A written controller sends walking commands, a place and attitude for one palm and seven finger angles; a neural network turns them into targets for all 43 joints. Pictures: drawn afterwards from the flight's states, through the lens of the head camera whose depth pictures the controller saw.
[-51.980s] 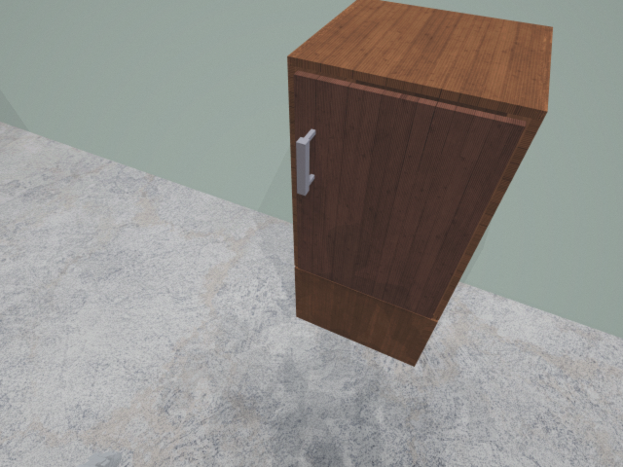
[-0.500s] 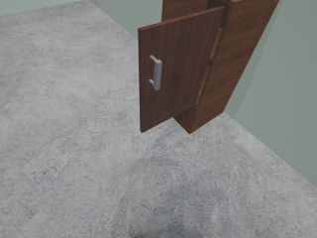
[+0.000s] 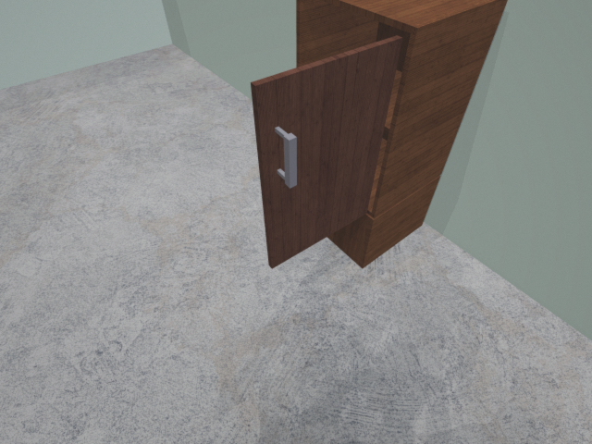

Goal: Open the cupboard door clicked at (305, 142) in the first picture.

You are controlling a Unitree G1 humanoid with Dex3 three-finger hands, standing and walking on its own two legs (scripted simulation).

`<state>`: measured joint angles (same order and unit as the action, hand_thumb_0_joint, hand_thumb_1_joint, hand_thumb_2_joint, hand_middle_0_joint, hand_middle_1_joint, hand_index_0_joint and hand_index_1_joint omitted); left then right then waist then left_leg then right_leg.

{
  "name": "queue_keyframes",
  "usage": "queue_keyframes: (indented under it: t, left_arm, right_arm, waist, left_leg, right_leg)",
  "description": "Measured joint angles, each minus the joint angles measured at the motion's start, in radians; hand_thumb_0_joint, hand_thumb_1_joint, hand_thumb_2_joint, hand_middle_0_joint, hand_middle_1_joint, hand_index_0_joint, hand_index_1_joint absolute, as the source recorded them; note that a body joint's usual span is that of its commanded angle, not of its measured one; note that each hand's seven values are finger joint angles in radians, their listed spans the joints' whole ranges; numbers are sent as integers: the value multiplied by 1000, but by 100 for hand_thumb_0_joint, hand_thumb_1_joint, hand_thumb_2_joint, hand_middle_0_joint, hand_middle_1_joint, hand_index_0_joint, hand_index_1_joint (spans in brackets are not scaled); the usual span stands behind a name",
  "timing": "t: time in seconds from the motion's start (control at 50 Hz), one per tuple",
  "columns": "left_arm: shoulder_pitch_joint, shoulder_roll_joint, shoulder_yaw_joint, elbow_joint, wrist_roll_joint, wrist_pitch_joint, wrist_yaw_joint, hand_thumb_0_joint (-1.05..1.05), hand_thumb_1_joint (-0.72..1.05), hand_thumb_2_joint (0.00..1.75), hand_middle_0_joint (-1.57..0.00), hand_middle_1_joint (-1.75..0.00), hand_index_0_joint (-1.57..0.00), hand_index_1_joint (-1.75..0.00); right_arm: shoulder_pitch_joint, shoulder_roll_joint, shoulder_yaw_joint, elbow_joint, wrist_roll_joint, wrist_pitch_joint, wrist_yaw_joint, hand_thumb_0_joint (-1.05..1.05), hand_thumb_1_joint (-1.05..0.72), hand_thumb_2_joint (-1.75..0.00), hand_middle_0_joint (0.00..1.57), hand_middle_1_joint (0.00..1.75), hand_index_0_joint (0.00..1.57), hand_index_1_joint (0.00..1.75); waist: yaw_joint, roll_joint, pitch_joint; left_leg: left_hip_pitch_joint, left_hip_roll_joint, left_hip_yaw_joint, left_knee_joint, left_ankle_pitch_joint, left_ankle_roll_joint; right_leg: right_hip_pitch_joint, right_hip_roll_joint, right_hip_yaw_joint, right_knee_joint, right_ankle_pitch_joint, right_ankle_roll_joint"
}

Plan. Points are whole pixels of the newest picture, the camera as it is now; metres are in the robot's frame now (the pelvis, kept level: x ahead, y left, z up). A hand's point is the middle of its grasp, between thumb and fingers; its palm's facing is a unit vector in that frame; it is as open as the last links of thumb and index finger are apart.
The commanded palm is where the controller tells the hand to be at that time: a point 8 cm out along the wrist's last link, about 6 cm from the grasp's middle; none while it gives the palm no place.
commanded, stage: let the arm hang, fingers relaxed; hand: left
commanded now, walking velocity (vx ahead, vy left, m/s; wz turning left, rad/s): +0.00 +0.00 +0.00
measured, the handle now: (285, 157) +0.69 +0.07 -0.01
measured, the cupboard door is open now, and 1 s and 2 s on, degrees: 88 88 88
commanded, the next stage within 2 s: look to check the result in 0.16 s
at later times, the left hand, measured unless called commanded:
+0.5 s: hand out of the picture +0.07 +0.22 -0.16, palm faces -0.03 -0.94 -0.33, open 7.4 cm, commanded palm none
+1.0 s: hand out of the picture +0.10 +0.21 -0.16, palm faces -0.03 -0.95 -0.31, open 7.4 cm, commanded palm none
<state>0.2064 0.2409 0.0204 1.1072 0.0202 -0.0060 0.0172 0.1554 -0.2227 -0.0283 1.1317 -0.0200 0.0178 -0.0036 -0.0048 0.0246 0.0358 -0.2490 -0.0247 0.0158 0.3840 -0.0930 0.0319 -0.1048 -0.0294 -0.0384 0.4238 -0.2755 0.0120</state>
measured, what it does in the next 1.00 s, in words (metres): stands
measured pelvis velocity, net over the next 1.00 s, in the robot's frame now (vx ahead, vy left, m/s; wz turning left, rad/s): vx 0.04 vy -0.02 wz -0.02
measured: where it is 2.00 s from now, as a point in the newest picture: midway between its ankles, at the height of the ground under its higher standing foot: outside the picture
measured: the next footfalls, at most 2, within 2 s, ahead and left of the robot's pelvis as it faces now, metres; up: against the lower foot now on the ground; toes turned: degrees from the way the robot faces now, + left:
none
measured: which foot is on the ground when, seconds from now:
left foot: down 0.00-1.00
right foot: down 0.00-1.00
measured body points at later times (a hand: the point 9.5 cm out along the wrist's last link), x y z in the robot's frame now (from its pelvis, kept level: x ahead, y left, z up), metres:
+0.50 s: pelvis +0.02 -0.02 +0.00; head +0.04 -0.02 +0.45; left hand +0.07 +0.27 -0.13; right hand +0.07 -0.30 -0.14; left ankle +0.07 +0.10 -0.74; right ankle -0.03 -0.13 -0.74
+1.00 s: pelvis +0.04 -0.02 +0.01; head +0.06 -0.02 +0.45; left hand +0.10 +0.26 -0.14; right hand +0.11 -0.30 -0.14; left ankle +0.08 +0.10 -0.74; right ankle -0.03 -0.13 -0.74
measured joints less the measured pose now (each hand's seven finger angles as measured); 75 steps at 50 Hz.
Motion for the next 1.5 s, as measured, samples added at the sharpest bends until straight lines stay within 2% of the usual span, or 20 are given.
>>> queue_keyframes:
  t: [0.22,0.44,0.86,1.5]
  left_arm:
    - [-46,31,0,-1,-3,-6,-7,0,90,89,-20,-30,-20,-30]
    - [-49,59,-4,22,-7,-3,-6,1,90,89,-20,-30,-20,-30]
    - [-67,46,-9,21,-7,-7,-3,1,90,89,-20,-30,-20,-30]
    - [-36,33,-12,28,-9,-4,1,1,90,89,-20,-30,-20,-30]
  right_arm:
    - [-14,-59,0,16,1,-7,2,1,-91,-90,20,30,20,30]
    - [-35,-81,8,26,4,-4,2,1,-91,-90,20,30,20,30]
    - [-77,-69,17,15,7,-11,-1,1,-90,-90,20,30,20,30]
    - [-34,-44,21,28,8,-11,-6,1,-90,-90,20,30,20,30]
  waist:
    - [-10,-7,15]
    - [-6,-4,37]
    - [3,-15,35]
    - [0,-26,31]
  left_leg:
    - [25,11,1,-25,0,-12]
    - [44,24,2,-41,-6,-22]
    - [65,26,7,-52,-25,-27]
    - [80,20,14,-59,-39,-25]
  right_leg:
    - [28,11,2,-38,9,-8]
    - [56,25,6,-80,19,-16]
    - [87,26,11,-116,16,-19]
    - [104,20,18,-132,9,-16]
